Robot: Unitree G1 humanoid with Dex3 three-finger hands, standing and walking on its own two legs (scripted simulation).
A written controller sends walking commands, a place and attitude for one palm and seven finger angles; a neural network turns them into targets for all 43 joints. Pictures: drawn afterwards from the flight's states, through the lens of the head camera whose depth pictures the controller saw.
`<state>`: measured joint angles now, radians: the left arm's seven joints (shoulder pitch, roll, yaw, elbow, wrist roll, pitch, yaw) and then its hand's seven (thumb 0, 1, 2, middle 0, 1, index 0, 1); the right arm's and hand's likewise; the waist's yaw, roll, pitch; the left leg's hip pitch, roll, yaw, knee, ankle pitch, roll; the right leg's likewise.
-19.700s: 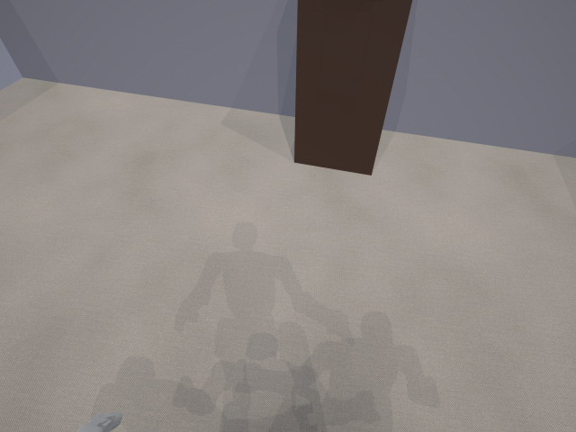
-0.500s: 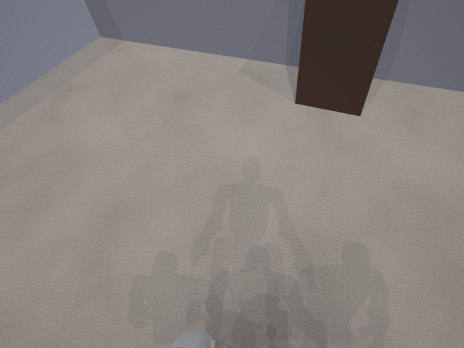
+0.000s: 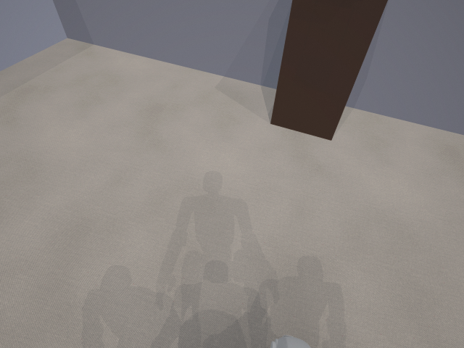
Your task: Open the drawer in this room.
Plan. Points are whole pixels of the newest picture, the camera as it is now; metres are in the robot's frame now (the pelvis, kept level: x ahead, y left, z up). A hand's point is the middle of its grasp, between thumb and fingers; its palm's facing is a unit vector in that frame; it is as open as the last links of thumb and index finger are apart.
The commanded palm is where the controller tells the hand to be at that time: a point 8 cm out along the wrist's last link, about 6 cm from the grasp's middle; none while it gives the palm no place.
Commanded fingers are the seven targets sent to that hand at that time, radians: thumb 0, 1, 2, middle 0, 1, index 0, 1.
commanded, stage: turn or walk to find it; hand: left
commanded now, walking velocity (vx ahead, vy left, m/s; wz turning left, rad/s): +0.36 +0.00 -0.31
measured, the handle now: out of the picture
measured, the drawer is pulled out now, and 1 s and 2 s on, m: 0.00 0.00 0.00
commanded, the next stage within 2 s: stand and wait in 1.42 s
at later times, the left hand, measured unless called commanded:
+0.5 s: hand (199, 292) +0.26 +0.09 -0.16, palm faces -0.10 -0.97 -0.21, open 7.3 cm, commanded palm none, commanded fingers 0.00 0.90 0.90 -0.20 -0.30 -0.20 -0.30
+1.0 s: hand (205, 199) +0.52 +0.12 -0.16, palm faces -0.12 -0.97 -0.20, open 7.4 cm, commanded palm none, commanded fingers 0.00 0.90 0.90 -0.20 -0.30 -0.20 -0.30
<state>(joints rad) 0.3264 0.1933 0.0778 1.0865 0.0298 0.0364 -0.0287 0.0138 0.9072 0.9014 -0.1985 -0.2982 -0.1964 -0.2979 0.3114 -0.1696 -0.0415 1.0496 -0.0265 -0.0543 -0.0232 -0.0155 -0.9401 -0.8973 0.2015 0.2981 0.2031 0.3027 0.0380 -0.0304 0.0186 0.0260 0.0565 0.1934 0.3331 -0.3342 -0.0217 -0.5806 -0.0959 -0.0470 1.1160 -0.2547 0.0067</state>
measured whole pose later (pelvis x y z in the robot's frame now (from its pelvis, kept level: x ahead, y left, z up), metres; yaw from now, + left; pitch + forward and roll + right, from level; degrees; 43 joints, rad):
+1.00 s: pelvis +0.43 -0.06 +0.00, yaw -10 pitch +0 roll +1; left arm 0.20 0.20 0.08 1.04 0.03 0.00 -0.02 0.01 0.91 0.90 -0.20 -0.30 -0.19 -0.30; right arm 0.34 -0.17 -0.06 1.09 -0.02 -0.07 -0.01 -0.01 -0.93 -0.90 0.20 0.30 0.20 0.30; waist 0.00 -0.02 0.04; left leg -0.11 0.04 0.20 0.37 -0.25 0.02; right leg -0.61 -0.14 -0.05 1.11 -0.20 0.02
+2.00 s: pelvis +0.74 -0.15 -0.01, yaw -9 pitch -2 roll +1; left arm 0.23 0.16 0.03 1.11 0.02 0.00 0.04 0.01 0.92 0.90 -0.20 -0.30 -0.20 -0.30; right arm 0.14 -0.15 -0.04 1.08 -0.02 -0.02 -0.02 -0.03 -0.94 -0.90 0.20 0.30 0.20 0.30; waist 0.02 -0.03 0.03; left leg -0.28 0.01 0.17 0.48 -0.17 0.05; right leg -0.26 -0.10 -0.06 0.62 -0.34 0.03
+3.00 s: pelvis +0.79 -0.20 +0.00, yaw -8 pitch -1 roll +1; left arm 0.33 0.11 0.00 1.15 0.01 -0.02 0.05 0.01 0.91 0.90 -0.20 -0.30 -0.20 -0.30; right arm 0.28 -0.13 -0.01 1.16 -0.01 -0.01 -0.04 0.01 -0.92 -0.90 0.20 0.30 0.20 0.30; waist 0.01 0.00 0.04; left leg -0.17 0.07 0.11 0.39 -0.19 -0.03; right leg -0.09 -0.02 -0.12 0.40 -0.29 -0.03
